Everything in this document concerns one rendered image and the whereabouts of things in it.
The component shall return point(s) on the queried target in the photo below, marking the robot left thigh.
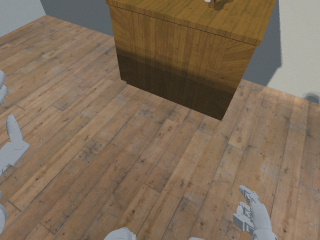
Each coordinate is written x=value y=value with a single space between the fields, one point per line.
x=121 y=234

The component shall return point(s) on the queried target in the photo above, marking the robot right forearm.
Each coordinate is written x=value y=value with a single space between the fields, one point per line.
x=263 y=234

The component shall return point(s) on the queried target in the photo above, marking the robot right hand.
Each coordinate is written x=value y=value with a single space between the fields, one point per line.
x=254 y=217

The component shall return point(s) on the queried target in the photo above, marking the robot left hand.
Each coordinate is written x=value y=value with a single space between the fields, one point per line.
x=12 y=152

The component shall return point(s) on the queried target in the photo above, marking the counter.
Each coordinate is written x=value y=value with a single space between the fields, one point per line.
x=191 y=52

